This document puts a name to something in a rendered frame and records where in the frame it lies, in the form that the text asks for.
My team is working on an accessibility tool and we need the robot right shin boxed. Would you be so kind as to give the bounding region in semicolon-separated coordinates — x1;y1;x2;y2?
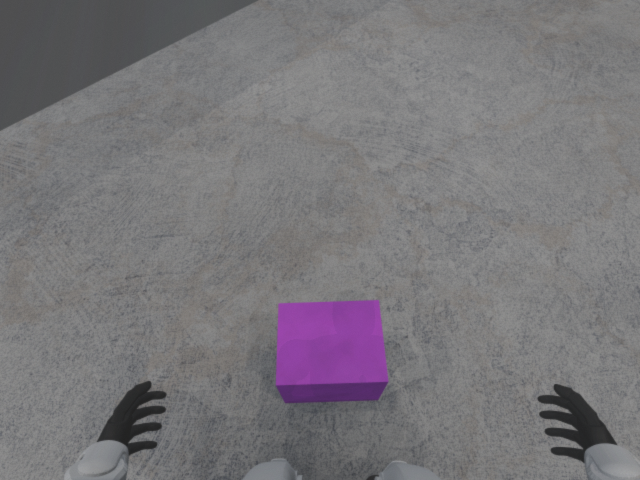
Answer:
383;461;407;472

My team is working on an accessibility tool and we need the right robot forearm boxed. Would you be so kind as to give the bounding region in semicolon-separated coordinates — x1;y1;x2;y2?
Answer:
584;443;640;480

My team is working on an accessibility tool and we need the left robot forearm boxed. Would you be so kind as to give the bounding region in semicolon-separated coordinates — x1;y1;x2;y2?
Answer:
64;440;129;480

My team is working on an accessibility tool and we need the carton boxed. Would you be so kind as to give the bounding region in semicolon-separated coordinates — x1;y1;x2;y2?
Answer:
276;300;389;403

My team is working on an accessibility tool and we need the robot shin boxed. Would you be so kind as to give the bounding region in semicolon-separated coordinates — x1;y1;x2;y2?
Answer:
271;458;291;466
383;461;407;472

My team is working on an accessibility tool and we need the robot right hand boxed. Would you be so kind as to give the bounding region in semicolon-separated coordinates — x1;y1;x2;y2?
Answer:
538;384;617;464

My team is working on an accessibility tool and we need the robot left hand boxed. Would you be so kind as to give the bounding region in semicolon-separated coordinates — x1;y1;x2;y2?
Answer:
97;381;166;456

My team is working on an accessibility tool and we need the robot left shin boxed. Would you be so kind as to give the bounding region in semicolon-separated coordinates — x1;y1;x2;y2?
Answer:
271;458;291;466

